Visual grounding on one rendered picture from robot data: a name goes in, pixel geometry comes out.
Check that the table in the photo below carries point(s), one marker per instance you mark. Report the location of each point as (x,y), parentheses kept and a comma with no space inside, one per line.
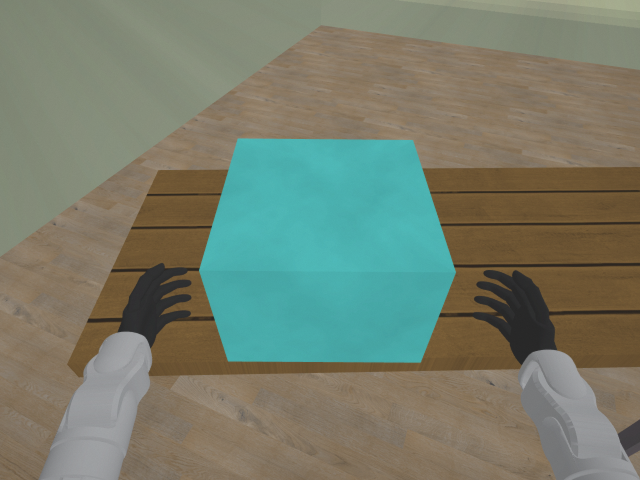
(575,231)

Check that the left robot hand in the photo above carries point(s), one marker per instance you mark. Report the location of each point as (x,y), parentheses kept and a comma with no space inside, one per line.
(142,314)

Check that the carton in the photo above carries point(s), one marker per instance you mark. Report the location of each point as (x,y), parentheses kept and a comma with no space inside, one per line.
(326,250)

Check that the right robot forearm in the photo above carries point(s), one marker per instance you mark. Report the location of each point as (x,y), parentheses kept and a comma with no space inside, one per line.
(577,439)

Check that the right robot hand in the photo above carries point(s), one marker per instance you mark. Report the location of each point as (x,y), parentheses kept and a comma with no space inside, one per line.
(528,327)

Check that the left robot forearm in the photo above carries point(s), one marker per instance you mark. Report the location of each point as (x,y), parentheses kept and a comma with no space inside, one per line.
(94,434)

